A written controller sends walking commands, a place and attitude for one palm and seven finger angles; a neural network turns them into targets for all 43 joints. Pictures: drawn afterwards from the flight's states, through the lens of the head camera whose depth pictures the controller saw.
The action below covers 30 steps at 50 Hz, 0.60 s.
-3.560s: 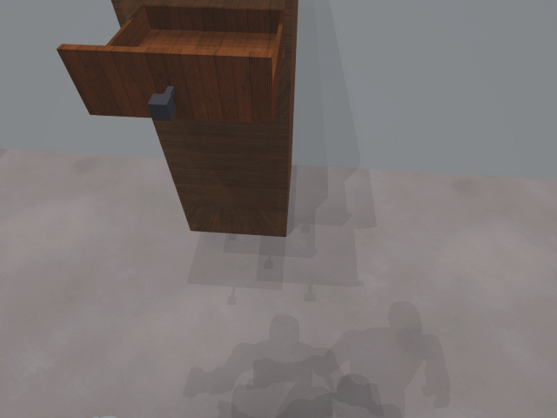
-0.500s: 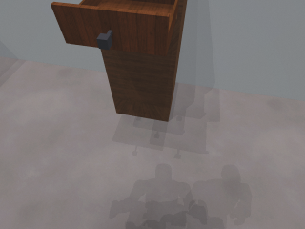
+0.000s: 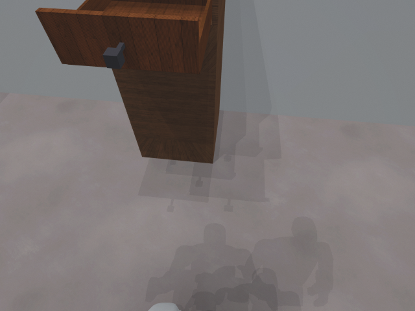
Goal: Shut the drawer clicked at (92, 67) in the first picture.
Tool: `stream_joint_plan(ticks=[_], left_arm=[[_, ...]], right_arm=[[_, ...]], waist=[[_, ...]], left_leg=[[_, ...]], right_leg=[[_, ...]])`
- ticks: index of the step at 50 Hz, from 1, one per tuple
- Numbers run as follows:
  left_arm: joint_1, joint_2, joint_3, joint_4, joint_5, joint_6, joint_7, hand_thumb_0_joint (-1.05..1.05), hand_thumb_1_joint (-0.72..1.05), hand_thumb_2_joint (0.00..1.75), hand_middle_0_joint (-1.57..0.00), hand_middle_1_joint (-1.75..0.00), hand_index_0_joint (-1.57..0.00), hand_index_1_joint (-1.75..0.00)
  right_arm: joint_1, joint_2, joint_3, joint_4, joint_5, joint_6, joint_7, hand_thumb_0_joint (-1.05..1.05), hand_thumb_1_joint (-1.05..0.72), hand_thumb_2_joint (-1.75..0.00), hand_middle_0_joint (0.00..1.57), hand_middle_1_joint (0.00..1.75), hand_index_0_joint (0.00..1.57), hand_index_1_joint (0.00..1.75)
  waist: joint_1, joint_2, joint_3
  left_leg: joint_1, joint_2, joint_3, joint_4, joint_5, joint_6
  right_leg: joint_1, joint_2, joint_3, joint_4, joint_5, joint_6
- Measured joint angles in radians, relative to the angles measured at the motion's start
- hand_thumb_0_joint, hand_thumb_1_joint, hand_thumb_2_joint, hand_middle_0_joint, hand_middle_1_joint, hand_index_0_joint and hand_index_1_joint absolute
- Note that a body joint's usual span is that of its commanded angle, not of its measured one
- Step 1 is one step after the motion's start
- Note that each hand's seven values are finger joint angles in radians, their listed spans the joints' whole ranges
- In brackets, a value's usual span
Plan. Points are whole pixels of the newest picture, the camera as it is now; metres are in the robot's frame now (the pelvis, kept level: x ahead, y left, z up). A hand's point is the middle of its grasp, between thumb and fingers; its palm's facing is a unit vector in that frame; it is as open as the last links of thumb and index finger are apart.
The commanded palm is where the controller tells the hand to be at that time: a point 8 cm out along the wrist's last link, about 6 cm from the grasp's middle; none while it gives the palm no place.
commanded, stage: take the last steps up to it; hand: left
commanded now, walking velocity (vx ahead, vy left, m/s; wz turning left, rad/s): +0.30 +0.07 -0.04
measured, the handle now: (117, 53) +0.64 +0.27 +0.13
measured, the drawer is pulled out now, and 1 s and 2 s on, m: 0.29 0.29 0.29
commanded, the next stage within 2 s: come to a stop and stand still in 0.90 s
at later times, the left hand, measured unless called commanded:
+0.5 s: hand (143, 308) +0.14 +0.15 -0.17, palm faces +0.04 -0.98 -0.18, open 7.4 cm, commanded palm none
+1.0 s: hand (152, 229) +0.32 +0.17 -0.17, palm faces +0.09 -0.98 -0.20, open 7.4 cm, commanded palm none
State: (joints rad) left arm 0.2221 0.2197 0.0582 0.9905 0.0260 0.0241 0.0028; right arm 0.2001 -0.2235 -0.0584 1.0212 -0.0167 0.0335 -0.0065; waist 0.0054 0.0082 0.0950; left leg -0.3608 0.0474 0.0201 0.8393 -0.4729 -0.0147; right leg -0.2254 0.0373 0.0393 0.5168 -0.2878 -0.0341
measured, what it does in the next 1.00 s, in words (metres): walks ahead: right foot, then left foot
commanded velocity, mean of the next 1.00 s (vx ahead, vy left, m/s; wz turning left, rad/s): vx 0.24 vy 0.08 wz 0.00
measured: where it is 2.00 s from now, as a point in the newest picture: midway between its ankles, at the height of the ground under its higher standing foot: (210, 281)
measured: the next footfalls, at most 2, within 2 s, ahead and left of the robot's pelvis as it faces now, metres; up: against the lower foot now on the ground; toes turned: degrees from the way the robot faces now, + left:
right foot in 0.34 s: +0.15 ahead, -0.14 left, +0.00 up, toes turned -4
left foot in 0.62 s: +0.23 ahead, +0.12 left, +0.00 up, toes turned +6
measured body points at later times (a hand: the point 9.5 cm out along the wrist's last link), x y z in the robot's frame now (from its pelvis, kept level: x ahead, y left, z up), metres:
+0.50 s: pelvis +0.11 -0.03 +0.00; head +0.14 -0.02 +0.45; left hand +0.14 +0.21 -0.15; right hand +0.09 -0.26 -0.15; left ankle +0.09 +0.11 -0.69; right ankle +0.11 -0.14 -0.74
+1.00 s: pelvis +0.27 -0.02 +0.00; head +0.31 -0.02 +0.45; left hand +0.32 +0.22 -0.15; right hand +0.28 -0.25 -0.16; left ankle +0.24 +0.11 -0.70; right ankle +0.28 -0.14 -0.74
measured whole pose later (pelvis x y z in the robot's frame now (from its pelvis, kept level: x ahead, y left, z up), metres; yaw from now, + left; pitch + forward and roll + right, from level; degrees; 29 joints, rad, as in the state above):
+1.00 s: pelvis +0.27 -0.02 +0.00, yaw +2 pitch +0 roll +0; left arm 0.21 0.17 0.07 1.00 0.03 -0.04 0.00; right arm 0.27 -0.17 -0.05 1.09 -0.02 0.01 0.01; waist 0.00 0.00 0.08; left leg -0.36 0.05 0.05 0.85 -0.46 0.01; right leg -0.26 -0.05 -0.09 0.51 -0.27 0.00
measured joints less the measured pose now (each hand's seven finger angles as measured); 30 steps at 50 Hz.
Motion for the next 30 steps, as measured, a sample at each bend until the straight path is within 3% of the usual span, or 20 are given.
stream_joint_plan(ticks=[4, 7, 9, 11, 16, 17, 18, 19, 21, 23, 27, 30], left_arm=[[0.050, -0.007, -0.001, 0.026, -0.009, -0.013, -0.007, 0.01, 0.90, 0.90, -0.20, -0.30, -0.21, -0.30], [0.060, -0.007, 0.001, 0.043, -0.014, 0.004, -0.017, 0.01, 0.90, 0.90, -0.20, -0.30, -0.21, -0.30], [0.050, -0.002, 0.003, 0.048, -0.008, 0.011, -0.023, 0.01, 0.90, 0.90, -0.20, -0.30, -0.20, -0.30], [0.027, 0.000, 0.004, 0.041, -0.003, 0.007, -0.030, 0.01, 0.90, 0.90, -0.20, -0.30, -0.20, -0.30], [-0.023, -0.012, -0.002, 0.002, -0.005, -0.027, -0.043, 0.01, 0.91, 0.90, -0.20, -0.30, -0.20, -0.30], [-0.021, -0.009, -0.002, -0.008, -0.004, -0.039, -0.045, 0.01, 0.91, 0.90, -0.20, -0.30, -0.20, -0.30], [-0.020, -0.006, 0.000, -0.014, -0.002, -0.053, -0.042, 0.01, 0.90, 0.90, -0.20, -0.30, -0.20, -0.30], [-0.024, -0.013, 0.002, -0.010, -0.003, -0.061, -0.034, 0.01, 0.90, 0.90, -0.20, -0.30, -0.20, -0.30], [-0.023, -0.032, 0.003, 0.001, -0.006, -0.058, -0.023, 0.01, 0.91, 0.90, -0.20, -0.30, -0.20, -0.30], [-0.005, -0.043, 0.003, 0.014, -0.004, -0.057, -0.013, 0.01, 0.91, 0.90, -0.20, -0.30, -0.20, -0.30], [0.032, -0.051, 0.004, 0.049, -0.003, -0.064, -0.008, 0.01, 0.91, 0.90, -0.20, -0.30, -0.20, -0.30], [0.063, -0.057, 0.006, 0.076, -0.008, -0.062, -0.014, 0.01, 0.91, 0.90, -0.20, -0.30, -0.21, -0.30]], right_arm=[[0.014, 0.010, 0.009, -0.012, 0.000, -0.041, 0.004, 0.01, -0.91, -0.90, 0.20, 0.30, 0.20, 0.30], [0.035, 0.025, 0.013, -0.018, -0.012, -0.058, -0.005, 0.01, -0.91, -0.90, 0.20, 0.30, 0.20, 0.30], [0.063, 0.042, 0.017, -0.016, -0.017, -0.063, -0.004, 0.01, -0.91, -0.90, 0.20, 0.30, 0.20, 0.30], [0.096, 0.056, 0.022, -0.001, -0.018, -0.069, -0.004, 0.01, -0.91, -0.90, 0.20, 0.30, 0.20, 0.30], [0.159, 0.072, 0.031, 0.053, -0.015, -0.062, -0.004, 0.01, -0.91, -0.90, 0.20, 0.30, 0.20, 0.30], [0.175, 0.076, 0.031, 0.060, -0.010, -0.058, -0.002, 0.01, -0.91, -0.90, 0.20, 0.30, 0.20, 0.30], [0.184, 0.079, 0.030, 0.068, -0.005, -0.050, 0.001, 0.01, -0.91, -0.90, 0.20, 0.30, 0.21, 0.30], [0.178, 0.074, 0.027, 0.079, -0.003, -0.040, 0.004, 0.01, -0.91, -0.90, 0.20, 0.30, 0.21, 0.30], [0.157, 0.059, 0.017, 0.090, -0.004, -0.026, 0.013, 0.01, -0.91, -0.90, 0.20, 0.30, 0.20, 0.30], [0.131, 0.054, 0.009, 0.085, -0.004, -0.023, 0.017, 0.01, -0.91, -0.90, 0.20, 0.30, 0.20, 0.30], [0.073, 0.060, 0.005, 0.050, -0.001, -0.039, 0.024, 0.01, -0.91, -0.90, 0.19, 0.30, 0.20, 0.30], [0.045, 0.060, 0.006, 0.023, -0.001, -0.065, 0.025, 0.01, -0.91, -0.90, 0.19, 0.30, 0.20, 0.30]], waist=[[0.011, -0.025, -0.031], [0.007, -0.036, -0.037], [-0.001, -0.045, -0.040], [-0.004, -0.045, -0.035], [-0.004, -0.018, -0.018], [-0.005, -0.023, -0.022], [-0.002, -0.035, -0.026], [-0.003, -0.025, -0.018], [-0.015, 0.001, -0.008], [-0.022, 0.001, -0.013], [-0.015, -0.034, -0.019], [-0.002, -0.043, -0.024]], left_leg=[[0.114, -0.019, 0.021, -0.295, 0.084, 0.015], [0.130, -0.021, 0.029, -0.322, 0.201, 0.028], [0.154, -0.022, 0.028, -0.348, 0.190, 0.030], [0.184, -0.021, 0.016, -0.397, 0.201, 0.022], [0.221, 0.000, -0.008, -0.408, 0.182, -0.010], [0.206, -0.003, -0.009, -0.357, 0.144, -0.004], [0.173, -0.009, -0.001, -0.265, 0.080, 0.005], [0.132, -0.004, -0.006, -0.142, 0.023, 0.013], [0.047, 0.010, -0.013, 0.049, 0.002, 0.022], [-0.013, 0.020, 0.004, 0.103, 0.034, 0.023], [-0.041, 0.033, 0.039, -0.068, 0.117, 0.015], [0.012, 0.027, 0.059, -0.275, 0.210, 0.012]], right_leg=[[0.012, 0.000, 0.028, -0.019, 0.003, 0.007], [-0.075, -0.012, -0.002, 0.216, -0.160, 0.004], [-0.144, -0.030, -0.029, 0.366, -0.171, 0.003], [-0.185, -0.053, -0.053, 0.404, -0.139, 0.007], [-0.151, -0.079, -0.101, 0.162, -0.074, 0.015], [-0.117, -0.082, -0.093, 0.081, -0.076, 0.010], [-0.109, -0.091, -0.087, 0.048, 0.012, 0.013], [-0.107, -0.086, -0.096, 0.067, 0.048, 0.016], [-0.074, -0.072, -0.121, 0.063, 0.032, 0.016], [-0.035, -0.063, -0.129, 0.011, 0.024, 0.016], [0.032, -0.062, -0.121, -0.093, 0.048, 0.022], [0.056, -0.065, -0.114, -0.082, 0.014, 0.036]])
